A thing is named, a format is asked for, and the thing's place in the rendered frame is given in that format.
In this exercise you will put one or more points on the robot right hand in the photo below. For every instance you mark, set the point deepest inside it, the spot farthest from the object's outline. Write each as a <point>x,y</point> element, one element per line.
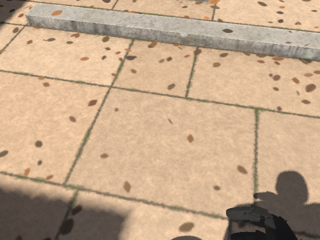
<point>276,228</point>

